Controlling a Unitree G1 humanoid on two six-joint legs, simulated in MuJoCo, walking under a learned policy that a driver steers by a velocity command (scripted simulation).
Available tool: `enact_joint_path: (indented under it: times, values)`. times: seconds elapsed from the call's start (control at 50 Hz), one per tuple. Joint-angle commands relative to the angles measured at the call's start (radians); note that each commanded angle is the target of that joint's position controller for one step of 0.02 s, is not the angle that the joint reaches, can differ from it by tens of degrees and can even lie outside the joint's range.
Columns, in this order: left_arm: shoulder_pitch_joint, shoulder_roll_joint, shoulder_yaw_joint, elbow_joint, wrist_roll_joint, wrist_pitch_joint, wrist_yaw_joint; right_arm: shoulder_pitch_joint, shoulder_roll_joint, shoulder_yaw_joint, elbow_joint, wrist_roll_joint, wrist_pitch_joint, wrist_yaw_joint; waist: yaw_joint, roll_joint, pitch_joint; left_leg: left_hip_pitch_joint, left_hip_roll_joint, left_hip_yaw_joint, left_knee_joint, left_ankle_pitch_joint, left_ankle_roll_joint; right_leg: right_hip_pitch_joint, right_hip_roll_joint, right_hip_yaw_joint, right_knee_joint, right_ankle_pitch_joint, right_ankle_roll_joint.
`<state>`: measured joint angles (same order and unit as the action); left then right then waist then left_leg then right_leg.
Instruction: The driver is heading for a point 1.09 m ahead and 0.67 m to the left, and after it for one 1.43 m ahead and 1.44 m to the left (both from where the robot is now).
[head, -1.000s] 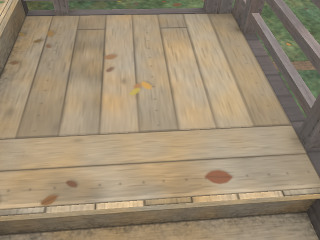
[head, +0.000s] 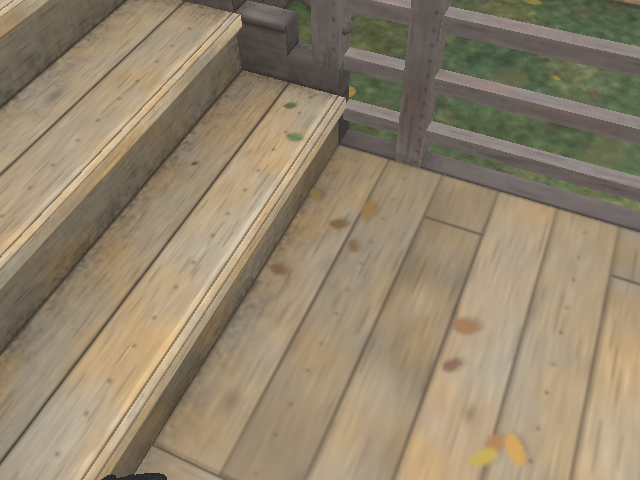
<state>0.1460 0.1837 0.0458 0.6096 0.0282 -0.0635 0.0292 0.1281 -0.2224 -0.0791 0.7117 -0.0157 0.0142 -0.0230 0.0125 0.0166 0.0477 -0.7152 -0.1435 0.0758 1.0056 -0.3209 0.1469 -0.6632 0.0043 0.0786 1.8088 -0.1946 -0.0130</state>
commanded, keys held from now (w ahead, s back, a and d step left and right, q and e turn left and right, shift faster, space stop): q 0.90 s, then w+q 0.10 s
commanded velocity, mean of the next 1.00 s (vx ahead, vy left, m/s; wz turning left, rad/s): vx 0.02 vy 0.00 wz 0.60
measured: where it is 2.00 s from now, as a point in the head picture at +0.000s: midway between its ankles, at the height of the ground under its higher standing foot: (272, 468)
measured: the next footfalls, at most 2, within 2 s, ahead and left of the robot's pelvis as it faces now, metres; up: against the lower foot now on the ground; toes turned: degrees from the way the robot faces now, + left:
right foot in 0.58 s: +0.25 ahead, -0.17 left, +0.00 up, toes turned +24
left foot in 1.16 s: +0.16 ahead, +0.00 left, +0.00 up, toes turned +44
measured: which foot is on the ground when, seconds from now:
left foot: down 0.00-0.56, up 0.58-1.00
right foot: up 0.00-0.56, down 0.58-1.00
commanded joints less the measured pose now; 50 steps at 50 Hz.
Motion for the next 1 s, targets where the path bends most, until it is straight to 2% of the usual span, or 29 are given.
enact_joint_path:
  times: [0.02, 0.08, 0.1, 0.18, 0.22, 0.24, 0.28, 0.3, 0.34, 0.38, 0.44, 0.48, 0.52, 0.54, 0.56, 0.58, 0.6, 0.62, 0.64, 0.66, 0.7, 0.72, 0.76, 0.8, 0.84, 0.88, 0.92, 0.96, 1.0]
  values:
    - [0.128, -0.021, -0.033, -0.096, 0.026, 0.024, 0.027, -0.006, -0.049, -0.007, -0.020, -0.014, -0.063, -0.006, 0.069, -0.035, -0.089, 0.186, 0.190, -0.481, -0.472, 0.237, 0.106, -0.186, -0.024, 0.041, -0.004, -0.043, -0.005]
    - [0.079, 0.061, -0.018, -0.088, 0.022, 0.062, 0.045, 0.010, -0.072, -0.002, -0.069, -0.001, -0.067, -0.017, 0.036, -0.046, -0.137, 0.308, 0.206, -0.468, -0.519, 0.472, 0.035, -0.151, -0.074, -0.007, -0.290, -0.024, 0.040]
    - [0.058, 0.070, -0.014, -0.091, 0.021, 0.067, 0.047, 0.038, -0.090, -0.010, -0.075, -0.009, -0.075, -0.019, 0.012, -0.021, -0.146, 0.352, 0.228, -0.487, -0.528, 0.541, 0.004, -0.176, -0.081, -0.010, -0.338, 0.020, 0.042]
    - [-0.057, 0.045, -0.016, -0.123, 0.012, 0.096, 0.027, 0.145, -0.144, -0.028, -0.079, -0.002, -0.054, -0.026, -0.049, 0.047, -0.150, 0.484, 0.239, -0.573, -0.588, 0.362, -0.056, -0.259, -0.058, 0.001, -0.461, 0.076, 0.049]
    - [-0.072, 0.050, -0.013, -0.112, 0.022, 0.106, 0.004, 0.148, -0.134, -0.029, -0.100, 0.004, -0.040, -0.037, -0.056, 0.068, -0.135, 0.503, 0.239, -0.578, -0.622, 0.221, -0.056, -0.275, -0.043, -0.002, -0.528, 0.117, 0.059]
    - [-0.080, 0.054, -0.010, -0.112, 0.025, 0.108, 0.005, 0.153, -0.140, -0.030, -0.107, -0.006, -0.036, -0.036, -0.062, 0.095, -0.125, 0.511, 0.229, -0.584, -0.638, 0.194, -0.053, -0.276, -0.042, 0.002, -0.542, 0.112, 0.069]
    - [-0.086, 0.057, -0.012, -0.106, 0.021, 0.109, 0.009, 0.151, -0.138, -0.029, -0.114, -0.006, -0.032, -0.033, -0.069, 0.104, -0.139, 0.563, 0.228, -0.591, -0.634, 0.202, -0.033, -0.278, -0.042, 0.005, -0.587, 0.126, 0.075]
    - [-0.121, 0.046, -0.018, -0.116, 0.012, 0.111, 0.012, 0.154, -0.137, -0.028, -0.113, -0.004, -0.036, -0.032, -0.079, 0.104, -0.142, 0.592, 0.223, -0.603, -0.625, 0.228, -0.010, -0.266, -0.032, -0.002, -0.618, 0.129, 0.078]
    - [-0.139, 0.069, -0.013, -0.113, 0.010, 0.113, 0.015, 0.171, -0.162, -0.034, -0.119, 0.006, -0.033, -0.031, -0.076, 0.129, -0.178, 0.646, 0.221, -0.605, -0.616, 0.273, 0.015, -0.236, -0.027, 0.009, -0.653, 0.076, 0.076]
    - [-0.149, 0.065, -0.014, -0.109, 0.013, 0.107, 0.006, 0.200, -0.148, -0.031, -0.108, 0.008, -0.032, -0.029, -0.075, 0.141, -0.162, 0.621, 0.215, -0.603, -0.614, 0.274, 0.038, -0.160, -0.006, -0.001, -0.735, 0.025, 0.068]
    - [-0.174, 0.056, -0.027, -0.120, -0.009, 0.109, 0.002, 0.193, -0.171, -0.041, -0.100, -0.006, -0.014, -0.017, -0.070, 0.170, -0.109, 0.545, 0.194, -0.613, -0.603, 0.287, 0.070, -0.031, 0.021, -0.017, -0.885, -0.137, 0.051]
    - [-0.142, 0.081, -0.021, -0.121, -0.019, 0.100, 0.003, 0.182, -0.189, -0.051, -0.095, -0.010, -0.014, -0.002, -0.059, 0.173, -0.103, 0.508, 0.201, -0.630, -0.569, 0.401, 0.073, 0.082, 0.040, -0.020, -0.989, -0.187, 0.038]
    - [-0.038, 0.111, -0.010, -0.104, -0.028, 0.090, 0.015, 0.130, -0.185, -0.053, -0.092, -0.007, -0.018, 0.008, -0.017, 0.183, -0.122, 0.446, 0.178, -0.639, -0.529, 0.466, 0.028, 0.289, 0.039, -0.002, -1.161, -0.182, 0.027]
    - [0.039, 0.113, -0.003, -0.077, -0.035, 0.083, 0.018, 0.110, -0.172, -0.051, -0.096, 0.006, -0.015, 0.010, 0.022, 0.159, -0.136, 0.411, 0.144, -0.620, -0.487, 0.406, -0.018, 0.433, 0.039, -0.021, -1.336, -0.055, 0.031]
    - [0.033, 0.149, 0.008, -0.075, -0.023, 0.081, 0.027, 0.140, -0.137, -0.044, -0.086, 0.015, -0.012, 0.010, 0.006, 0.068, -0.147, 0.337, 0.091, -0.568, -0.404, 0.221, -0.070, 0.555, -0.011, 0.009, -1.409, -0.011, 0.029]
    - [0.022, 0.228, 0.018, -0.097, 0.000, 0.079, 0.029, 0.270, -0.044, -0.021, -0.095, 0.014, -0.012, 0.011, -0.069, -0.180, -0.213, 0.234, -0.003, -0.411, -0.187, -0.250, -0.120, 0.688, -0.307, 0.234, -1.412, 0.101, -0.026]
    - [-0.010, 0.281, 0.027, -0.128, -0.003, 0.078, 0.026, 0.245, -0.118, -0.035, -0.115, 0.002, -0.011, 0.006, -0.053, -0.261, -0.174, 0.104, -0.066, -0.255, -0.055, -0.350, -0.138, 0.598, -0.420, 0.435, -1.457, 0.239, -0.123]
    - [-0.001, 0.234, 0.033, -0.117, -0.020, 0.079, 0.026, 0.256, -0.186, -0.054, -0.088, -0.017, -0.006, 0.009, -0.071, -0.263, -0.156, 0.108, 0.020, -0.213, 0.090, -0.273, -0.154, 0.552, -0.400, 0.459, -1.461, 0.300, -0.167]
    - [-0.030, 0.155, 0.009, -0.119, -0.025, 0.075, 0.025, 0.204, -0.202, -0.061, -0.073, -0.020, 0.002, 0.015, -0.066, -0.198, -0.103, 0.101, 0.045, -0.199, 0.154, -0.207, -0.163, 0.506, -0.335, 0.339, -1.455, 0.267, -0.155]
    - [-0.053, 0.131, 0.002, -0.122, -0.021, 0.075, 0.025, 0.169, -0.193, -0.061, -0.063, -0.013, 0.012, 0.025, -0.064, -0.170, -0.074, 0.100, 0.051, -0.196, 0.204, -0.150, -0.177, 0.478, -0.272, 0.218, -1.451, 0.273, -0.137]
    - [-0.052, 0.139, 0.003, -0.123, -0.017, 0.075, 0.035, 0.181, -0.173, -0.057, -0.041, -0.001, 0.036, 0.041, -0.065, -0.201, -0.076, 0.108, 0.053, -0.156, 0.306, -0.097, -0.204, 0.477, -0.217, 0.082, -1.440, 0.401, -0.137]
    - [-0.025, 0.148, 0.006, -0.122, -0.008, 0.072, 0.036, 0.178, -0.168, -0.052, -0.041, -0.008, 0.041, 0.044, -0.057, -0.193, -0.090, 0.112, 0.049, -0.132, 0.342, -0.081, -0.217, 0.482, -0.216, 0.043, -1.429, 0.461, -0.148]
    - [0.010, 0.158, 0.009, -0.109, -0.005, 0.070, 0.037, 0.153, -0.174, -0.050, -0.050, 0.001, 0.049, 0.051, -0.044, -0.177, -0.100, 0.097, 0.055, -0.130, 0.357, -0.059, -0.223, 0.522, -0.217, 0.009, -1.418, 0.468, -0.159]
    - [0.014, 0.130, 0.001, -0.099, -0.019, 0.077, 0.030, 0.111, -0.175, -0.046, -0.061, 0.004, 0.058, 0.050, -0.029, -0.162, -0.102, 0.056, 0.053, -0.171, 0.322, -0.036, -0.217, 0.573, -0.219, 0.021, -1.441, 0.306, -0.162]
    - [0.024, 0.127, 0.003, -0.091, -0.016, 0.088, 0.036, 0.126, -0.157, -0.035, -0.069, 0.004, 0.067, 0.050, -0.018, -0.180, -0.092, 0.025, 0.067, -0.162, 0.290, -0.049, -0.227, 0.616, -0.235, 0.024, -1.465, 0.168, -0.175]
    - [0.045, 0.138, 0.004, -0.083, -0.007, 0.070, 0.034, 0.095, -0.150, -0.031, -0.078, 0.002, 0.063, 0.055, -0.010, -0.173, -0.095, 0.028, 0.084, -0.146, 0.216, -0.063, -0.223, 0.633, -0.265, 0.031, -1.492, 0.090, -0.205]
    - [0.060, 0.143, 0.015, -0.080, -0.001, 0.071, 0.031, 0.093, -0.149, -0.033, -0.086, -0.012, 0.063, 0.058, 0.001, -0.145, -0.089, 0.032, 0.119, -0.122, 0.199, -0.090, -0.224, 0.632, -0.310, 0.046, -1.512, 0.060, -0.230]
    - [0.090, 0.158, 0.025, -0.060, 0.002, 0.073, 0.024, 0.074, -0.133, -0.026, -0.105, -0.010, 0.064, 0.071, 0.013, -0.134, -0.080, 0.020, 0.146, -0.112, 0.143, -0.080, -0.209, 0.633, -0.326, 0.057, -1.556, -0.136, -0.228]
    - [0.122, 0.190, 0.046, -0.036, 0.007, 0.051, 0.014, 0.035, -0.143, -0.026, -0.127, -0.010, 0.054, 0.096, 0.038, -0.139, -0.076, 0.101, 0.148, -0.073, 0.023, -0.087, -0.189, 0.602, -0.319, -0.010, -1.571, -0.213, -0.188]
